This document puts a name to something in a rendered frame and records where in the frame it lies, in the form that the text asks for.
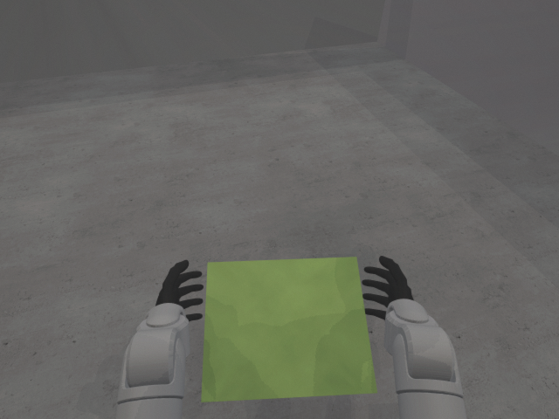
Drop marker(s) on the left robot hand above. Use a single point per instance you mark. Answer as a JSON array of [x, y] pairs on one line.
[[170, 293]]

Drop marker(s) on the robot left forearm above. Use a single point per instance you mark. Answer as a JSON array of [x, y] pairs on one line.
[[153, 367]]

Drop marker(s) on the robot right forearm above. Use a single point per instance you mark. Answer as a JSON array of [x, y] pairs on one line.
[[425, 364]]

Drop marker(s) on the right robot hand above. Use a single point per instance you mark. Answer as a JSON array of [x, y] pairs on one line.
[[396, 288]]

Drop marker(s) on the carton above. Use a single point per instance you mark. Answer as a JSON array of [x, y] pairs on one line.
[[285, 328]]

